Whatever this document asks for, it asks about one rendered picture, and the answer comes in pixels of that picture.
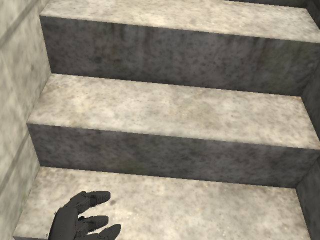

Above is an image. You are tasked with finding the left robot hand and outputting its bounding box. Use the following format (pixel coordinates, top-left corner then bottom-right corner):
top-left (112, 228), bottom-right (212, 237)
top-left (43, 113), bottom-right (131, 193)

top-left (46, 191), bottom-right (121, 240)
